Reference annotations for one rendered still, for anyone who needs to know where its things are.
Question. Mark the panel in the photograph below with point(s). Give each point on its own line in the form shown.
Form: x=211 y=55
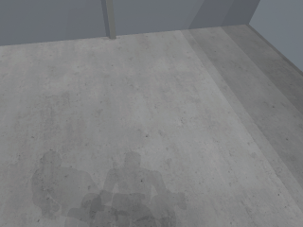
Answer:
x=111 y=18

